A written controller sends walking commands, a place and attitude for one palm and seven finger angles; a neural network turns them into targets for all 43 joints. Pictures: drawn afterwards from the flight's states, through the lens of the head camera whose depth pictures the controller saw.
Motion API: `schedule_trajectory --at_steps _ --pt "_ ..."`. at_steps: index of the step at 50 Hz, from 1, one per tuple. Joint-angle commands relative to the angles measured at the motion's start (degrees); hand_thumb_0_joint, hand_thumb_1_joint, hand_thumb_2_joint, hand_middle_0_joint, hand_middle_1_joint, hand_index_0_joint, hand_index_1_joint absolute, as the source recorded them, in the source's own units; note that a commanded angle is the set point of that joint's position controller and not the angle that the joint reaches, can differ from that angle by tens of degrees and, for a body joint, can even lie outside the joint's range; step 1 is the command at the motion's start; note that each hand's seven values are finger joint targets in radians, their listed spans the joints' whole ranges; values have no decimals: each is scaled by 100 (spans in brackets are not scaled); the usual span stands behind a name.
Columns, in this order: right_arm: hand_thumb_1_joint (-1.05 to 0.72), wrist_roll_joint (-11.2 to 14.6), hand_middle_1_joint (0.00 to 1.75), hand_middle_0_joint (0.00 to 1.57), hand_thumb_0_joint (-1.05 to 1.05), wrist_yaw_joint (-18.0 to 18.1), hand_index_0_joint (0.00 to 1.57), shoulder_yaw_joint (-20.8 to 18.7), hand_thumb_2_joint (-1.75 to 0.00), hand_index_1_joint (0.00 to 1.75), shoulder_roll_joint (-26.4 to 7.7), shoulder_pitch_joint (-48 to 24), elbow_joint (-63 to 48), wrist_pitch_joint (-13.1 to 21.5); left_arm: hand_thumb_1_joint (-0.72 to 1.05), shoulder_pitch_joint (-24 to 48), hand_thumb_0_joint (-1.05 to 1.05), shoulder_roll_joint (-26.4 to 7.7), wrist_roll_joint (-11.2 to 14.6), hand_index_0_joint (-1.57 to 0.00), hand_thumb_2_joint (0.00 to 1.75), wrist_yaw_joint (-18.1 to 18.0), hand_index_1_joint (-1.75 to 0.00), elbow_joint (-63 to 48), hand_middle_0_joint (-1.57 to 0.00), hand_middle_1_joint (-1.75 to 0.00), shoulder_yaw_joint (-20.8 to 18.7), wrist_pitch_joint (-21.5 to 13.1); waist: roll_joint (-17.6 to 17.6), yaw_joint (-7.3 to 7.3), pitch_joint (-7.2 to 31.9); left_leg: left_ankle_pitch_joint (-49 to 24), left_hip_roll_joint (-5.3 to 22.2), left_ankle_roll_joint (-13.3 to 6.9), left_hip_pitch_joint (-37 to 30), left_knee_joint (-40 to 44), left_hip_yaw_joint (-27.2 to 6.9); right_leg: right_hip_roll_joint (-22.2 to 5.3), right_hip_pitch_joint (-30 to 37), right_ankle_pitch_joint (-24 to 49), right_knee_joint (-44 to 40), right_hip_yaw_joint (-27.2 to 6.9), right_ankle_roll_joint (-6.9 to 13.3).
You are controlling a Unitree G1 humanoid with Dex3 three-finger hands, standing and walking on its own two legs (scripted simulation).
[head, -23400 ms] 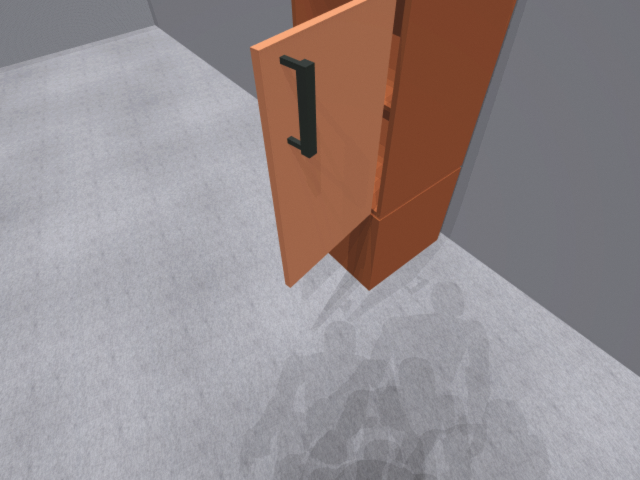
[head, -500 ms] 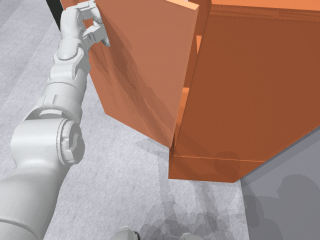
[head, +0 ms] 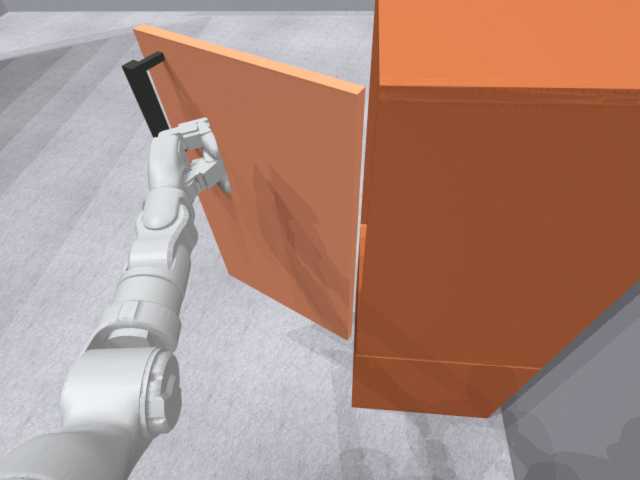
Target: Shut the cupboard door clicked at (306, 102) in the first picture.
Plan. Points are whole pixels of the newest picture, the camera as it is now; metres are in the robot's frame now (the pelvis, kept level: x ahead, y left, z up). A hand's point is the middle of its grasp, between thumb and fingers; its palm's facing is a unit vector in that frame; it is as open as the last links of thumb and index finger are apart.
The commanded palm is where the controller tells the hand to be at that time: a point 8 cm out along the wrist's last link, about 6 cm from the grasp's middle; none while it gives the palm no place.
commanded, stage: pull the fist back off the door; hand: left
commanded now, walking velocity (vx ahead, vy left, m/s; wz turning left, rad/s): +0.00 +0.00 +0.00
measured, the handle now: (164, 111) +0.59 +0.21 +0.16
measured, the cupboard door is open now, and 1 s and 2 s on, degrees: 63 63 63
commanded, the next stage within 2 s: draw the hand back to the body in 0.22 s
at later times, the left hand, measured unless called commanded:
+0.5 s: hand (206, 186) +0.41 +0.12 +0.17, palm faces +0.07 -1.00 +0.02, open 3.1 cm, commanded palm +0.36 +0.17 +0.17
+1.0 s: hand (101, 292) +0.28 +0.20 +0.17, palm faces +0.21 -0.96 -0.19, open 3.1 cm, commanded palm +0.24 +0.24 +0.18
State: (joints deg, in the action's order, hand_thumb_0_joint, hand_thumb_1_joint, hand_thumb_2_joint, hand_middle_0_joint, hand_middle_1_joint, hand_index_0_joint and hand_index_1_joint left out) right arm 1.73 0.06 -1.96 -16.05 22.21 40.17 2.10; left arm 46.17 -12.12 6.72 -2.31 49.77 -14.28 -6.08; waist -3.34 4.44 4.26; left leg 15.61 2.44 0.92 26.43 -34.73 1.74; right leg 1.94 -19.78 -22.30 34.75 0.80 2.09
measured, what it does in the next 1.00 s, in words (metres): stands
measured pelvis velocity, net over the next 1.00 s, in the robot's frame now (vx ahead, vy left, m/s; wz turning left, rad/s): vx -0.02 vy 0.01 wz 0.01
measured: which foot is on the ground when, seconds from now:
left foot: down 0.00-1.00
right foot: down 0.00-1.00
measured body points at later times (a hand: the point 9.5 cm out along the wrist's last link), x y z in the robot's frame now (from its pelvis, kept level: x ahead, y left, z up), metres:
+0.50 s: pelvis -0.01 +0.00 +0.01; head -0.01 -0.03 +0.45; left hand +0.40 +0.17 +0.17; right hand +0.13 -0.23 -0.11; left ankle +0.02 +0.14 -0.73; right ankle -0.06 -0.09 -0.73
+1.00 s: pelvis -0.02 +0.01 +0.01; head -0.04 -0.02 +0.46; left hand +0.26 +0.25 +0.18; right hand +0.19 -0.21 -0.06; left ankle +0.02 +0.14 -0.73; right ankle -0.06 -0.09 -0.73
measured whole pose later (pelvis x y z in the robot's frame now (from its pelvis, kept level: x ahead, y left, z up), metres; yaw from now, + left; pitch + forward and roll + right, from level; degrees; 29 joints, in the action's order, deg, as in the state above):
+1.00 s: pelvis -0.02 +0.01 +0.01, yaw +1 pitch -4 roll +0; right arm 2.0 4.2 2.4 -13.6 8.4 33.7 0.6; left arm 1.7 -15.0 6.7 -1.6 -1.4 -7.7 1.9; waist -3.4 -1.5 0.5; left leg 10.9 0.8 0.3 10.4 -25.1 1.6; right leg 0.5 -3.8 -18.0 25.6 1.0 1.1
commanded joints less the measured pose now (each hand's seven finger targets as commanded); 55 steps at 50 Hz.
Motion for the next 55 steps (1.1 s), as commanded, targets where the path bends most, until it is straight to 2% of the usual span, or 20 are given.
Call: schedule_trajectory --at_steps 1,6,7,10,15,17,18,21,25,31,34,37,40,42,43,45,48,50,53,55 --pt "-90 68 30 20 0 58 20 -175 -90 30 -551 -213 -632 275 90 2658 0 -684 80 -130 90 -7 -150 -2117 -130 -150 285 -298 324 -42 2015 -1720 -337 -394 -1868 24 69 14 248 3384 -486 -29 -278" --pt "-90 92 30 20 0 87 20 -134 -90 30 -535 -566 -718 241 90 2083 0 -506 124 -130 90 -114 -150 -2589 -130 -150 381 -13 654 -132 1850 -1770 -347 -388 -1914 143 55 -34 421 3481 -517 23 -290" --pt "-90 88 30 20 0 94 20 -113 -90 30 -501 -670 -766 237 90 1943 0 -346 135 -130 90 -122 -150 -2697 -130 -150 494 54 547 -170 1796 -1768 -357 -380 -1942 163 73 -38 421 3460 -517 29 -279" --pt "-90 60 30 20 0 154 20 -69 -90 30 -533 -751 -734 136 90 2094 0 -649 94 -130 90 -209 -150 -2686 -130 -150 307 207 819 -117 1533 -1638 -354 -397 -1829 188 38 -90 449 3403 -605 -21 -334" --pt "-90 70 30 20 0 206 20 19 -90 30 -471 -908 -758 55 90 2399 0 -543 93 -130 90 -183 -150 -2440 -130 -150 442 293 748 -49 1393 -1466 -346 -369 -1849 243 -4 -112 354 3054 -675 -32 -297" --pt "-90 81 30 20 0 202 20 37 -90 30 -433 -957 -770 61 90 2513 0 -284 115 -130 90 -137 -150 -2358 -130 -150 657 275 579 -25 1392 -1439 -341 -342 -1916 246 -24 -96 229 2947 -662 -15 -258" --pt "-90 78 30 20 0 192 20 19 -90 30 -426 -946 -802 76 90 2188 0 -320 129 -130 90 -111 -150 -2260 -130 -150 541 287 466 -146 1509 -1449 -343 -324 -1943 239 -18 -81 264 2891 -647 -3 -229" --pt "-90 78 30 20 0 189 20 45 -90 30 -477 -1019 -978 31 90 1149 0 -710 228 -130 90 12 -150 -2375 -130 -150 100 311 868 -408 1745 -1618 -335 -332 -1786 345 -6 -118 764 3231 -601 5 -241" --pt "-90 111 30 20 0 171 20 49 -90 30 -448 -1149 -1192 14 90 409 0 -673 243 -130 90 164 -150 -3413 -130 -150 194 344 718 -533 1772 -1839 -314 -349 -1958 417 57 -106 1011 3427 -630 50 -229" --pt "-90 185 30 20 0 293 20 83 -90 30 -412 -1556 -1306 56 90 -182 0 -770 394 -130 90 314 -150 -4844 -130 -150 242 660 653 -511 1257 -1570 -268 -370 -2135 622 91 -79 888 3006 -900 49 -261" --pt "-90 190 30 20 0 363 20 123 -90 30 -389 -1694 -1284 126 90 -244 0 -711 438 -130 90 376 -150 -5362 -130 -150 367 842 249 -484 1130 -1494 -269 -347 -2372 669 31 -44 729 2623 -981 75 -189" --pt "-90 201 30 20 0 411 20 165 -90 30 -384 -1827 -1278 190 90 -693 0 -739 528 -130 90 468 -150 -5630 -130 -150 346 994 160 -507 1048 -1409 -273 -330 -2435 733 -8 -57 725 2438 -1051 86 -180" --pt "-90 199 30 20 0 442 20 186 -90 30 -421 -1907 -1315 214 90 -1486 0 -895 631 -122 90 600 -141 -5598 -122 -141 103 1205 503 -622 980 -1361 -281 -335 -2370 797 -9 -69 849 2372 -1109 105 -209" --pt "-90 220 30 20 0 445 20 236 -90 30 -378 -2003 -1349 214 90 -1676 0 -863 699 -116 90 704 -135 -5746 -116 -135 84 1353 390 -624 830 -1250 -295 -314 -2332 842 -14 -79 788 2265 -1141 119 -205" --pt "-90 97 30 20 0 451 20 291 -90 30 -235 -2009 -1431 222 90 -2011 0 -1245 121 -113 90 314 -132 -6167 -113 -132 301 815 375 -566 63 -1029 -322 -333 -2280 989 -22 -235 480 2098 -1463 -100 -299" --pt "-90 43 30 20 0 430 20 283 -90 30 -290 -1981 -1364 132 90 -2809 0 -1131 14 -108 90 55 -126 -6037 -108 -126 296 520 550 -637 122 -990 -278 -327 -2291 1110 -54 -219 729 1882 -1510 -37 -257" --pt "-90 -7 30 20 0 420 20 289 -90 30 -234 -2015 -1412 82 90 -2887 0 -1198 -89 -100 90 -89 -117 -6638 -100 -117 283 241 181 -583 317 -1089 -244 -319 -2609 1219 -12 -198 880 1871 -1586 -40 -220" --pt "-90 -40 30 20 0 430 20 281 -90 30 -269 -2028 -1384 83 90 -3032 0 -1377 -149 -94 90 -155 -111 -6765 -94 -111 145 120 276 -595 270 -1087 -228 -332 -2720 1272 -10 -165 872 1758 -1730 -42 -215" --pt "-90 -59 30 20 0 453 20 274 -90 30 -219 -2081 -1392 99 90 -3236 0 -1306 -166 -86 90 -219 -102 -7087 -86 -102 170 17 -59 -580 292 -1070 -219 -305 -2854 1350 -6 -173 961 1671 -1757 -24 -182" --pt "-90 -72 30 20 0 466 20 281 -90 30 -264 -2076 -1340 101 90 -3521 0 -1497 -201 -81 90 -258 -96 -7037 -81 -96 -31 -34 91 -628 210 -1079 -220 -311 -2860 1384 -31 -152 970 1599 -1864 -17 -175"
